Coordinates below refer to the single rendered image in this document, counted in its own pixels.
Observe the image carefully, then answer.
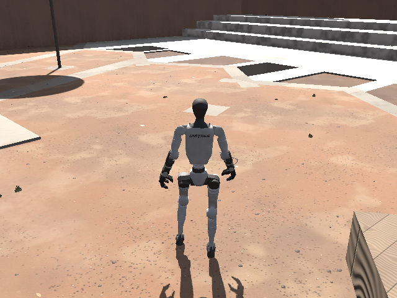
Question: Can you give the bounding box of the robot right upper arm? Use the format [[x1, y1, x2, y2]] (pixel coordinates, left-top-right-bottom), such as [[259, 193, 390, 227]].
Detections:
[[212, 125, 230, 160]]

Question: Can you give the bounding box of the right robot foot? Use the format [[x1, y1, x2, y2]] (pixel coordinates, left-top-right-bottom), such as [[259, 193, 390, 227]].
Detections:
[[207, 242, 216, 258]]

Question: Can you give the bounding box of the left robot forearm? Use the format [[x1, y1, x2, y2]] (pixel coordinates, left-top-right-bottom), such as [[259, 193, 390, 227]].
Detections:
[[161, 150, 175, 177]]

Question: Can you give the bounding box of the robot left upper arm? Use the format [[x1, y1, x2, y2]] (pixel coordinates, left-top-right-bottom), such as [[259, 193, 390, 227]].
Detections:
[[169, 125, 187, 160]]

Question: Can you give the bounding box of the right robot forearm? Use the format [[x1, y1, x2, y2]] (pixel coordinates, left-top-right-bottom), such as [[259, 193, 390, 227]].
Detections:
[[224, 150, 234, 171]]

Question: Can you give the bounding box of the robot left hand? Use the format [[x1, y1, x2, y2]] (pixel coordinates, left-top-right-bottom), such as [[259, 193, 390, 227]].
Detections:
[[159, 174, 173, 189]]

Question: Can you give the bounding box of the robot right hand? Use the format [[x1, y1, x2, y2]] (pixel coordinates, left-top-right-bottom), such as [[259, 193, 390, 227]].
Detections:
[[221, 169, 236, 181]]

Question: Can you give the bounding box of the robot foot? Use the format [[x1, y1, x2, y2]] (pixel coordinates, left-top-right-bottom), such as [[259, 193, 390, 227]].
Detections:
[[176, 234, 184, 246], [207, 242, 216, 258]]

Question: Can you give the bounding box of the left robot foot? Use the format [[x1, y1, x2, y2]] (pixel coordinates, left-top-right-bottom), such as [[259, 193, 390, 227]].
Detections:
[[176, 234, 184, 246]]

